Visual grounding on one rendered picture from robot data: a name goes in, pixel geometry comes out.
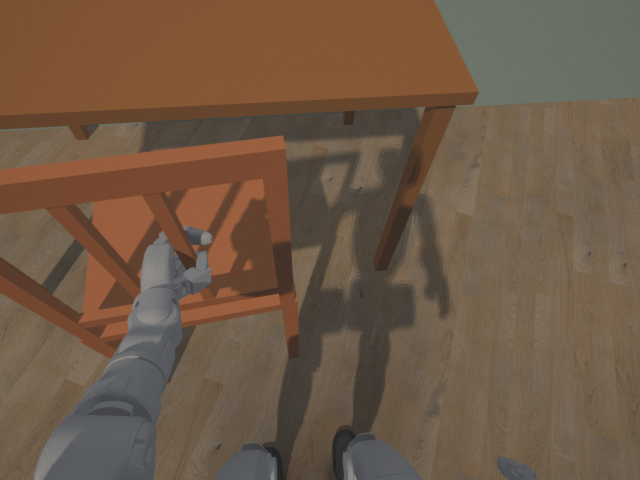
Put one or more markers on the left robot thigh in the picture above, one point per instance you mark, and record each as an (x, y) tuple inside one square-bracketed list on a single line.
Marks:
[(249, 465)]

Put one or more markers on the robot right hand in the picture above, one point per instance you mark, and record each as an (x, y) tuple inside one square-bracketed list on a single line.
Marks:
[(514, 470)]

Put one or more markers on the robot left forearm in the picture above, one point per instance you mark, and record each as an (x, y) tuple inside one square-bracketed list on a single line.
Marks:
[(137, 374)]

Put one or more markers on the left robot upper arm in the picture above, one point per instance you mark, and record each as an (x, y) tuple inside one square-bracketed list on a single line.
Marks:
[(102, 447)]

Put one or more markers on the right robot thigh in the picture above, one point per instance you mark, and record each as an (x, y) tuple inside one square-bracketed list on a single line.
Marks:
[(376, 460)]

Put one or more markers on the robot left hand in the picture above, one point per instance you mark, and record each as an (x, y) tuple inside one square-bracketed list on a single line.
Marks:
[(161, 266)]

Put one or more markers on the robot thigh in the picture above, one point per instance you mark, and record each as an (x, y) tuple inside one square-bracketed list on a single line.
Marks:
[(249, 465), (376, 460)]

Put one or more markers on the chair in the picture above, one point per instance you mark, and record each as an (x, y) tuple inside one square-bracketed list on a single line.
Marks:
[(237, 191)]

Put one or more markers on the table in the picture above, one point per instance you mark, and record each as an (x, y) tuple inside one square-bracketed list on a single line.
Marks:
[(86, 62)]

